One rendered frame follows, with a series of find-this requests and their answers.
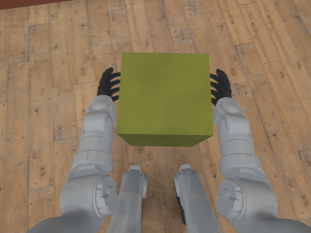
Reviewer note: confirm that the left robot hand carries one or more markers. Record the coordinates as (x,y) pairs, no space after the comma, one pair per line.
(105,84)

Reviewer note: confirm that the carton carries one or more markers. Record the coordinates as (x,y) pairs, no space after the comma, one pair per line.
(165,99)

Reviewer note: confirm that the right robot hand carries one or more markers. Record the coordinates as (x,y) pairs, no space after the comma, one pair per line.
(222,87)

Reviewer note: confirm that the robot right upper arm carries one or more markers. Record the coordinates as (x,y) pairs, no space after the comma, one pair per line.
(251,207)

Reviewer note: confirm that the robot left thigh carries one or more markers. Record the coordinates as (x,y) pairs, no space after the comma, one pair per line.
(127,216)

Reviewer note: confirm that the robot right forearm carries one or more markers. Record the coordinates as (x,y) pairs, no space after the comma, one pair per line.
(238,158)

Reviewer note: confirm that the robot right foot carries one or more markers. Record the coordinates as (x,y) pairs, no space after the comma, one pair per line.
(182,210)

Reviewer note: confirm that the robot left forearm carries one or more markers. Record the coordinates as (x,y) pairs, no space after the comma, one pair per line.
(96,139)

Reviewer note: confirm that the robot left upper arm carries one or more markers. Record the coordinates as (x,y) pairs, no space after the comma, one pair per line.
(85,203)

